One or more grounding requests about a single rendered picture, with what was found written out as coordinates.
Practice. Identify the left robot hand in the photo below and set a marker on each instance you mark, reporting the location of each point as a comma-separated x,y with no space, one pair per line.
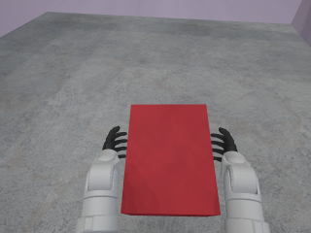
110,142

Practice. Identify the robot left forearm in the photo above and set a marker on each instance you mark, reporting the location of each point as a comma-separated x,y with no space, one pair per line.
100,195

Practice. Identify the right robot hand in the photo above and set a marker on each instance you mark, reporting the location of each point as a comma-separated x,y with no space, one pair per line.
227,145

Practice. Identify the robot right forearm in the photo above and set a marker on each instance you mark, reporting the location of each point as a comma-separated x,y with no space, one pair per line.
244,213

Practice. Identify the carton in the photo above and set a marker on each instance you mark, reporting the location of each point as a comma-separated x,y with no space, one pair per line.
169,165

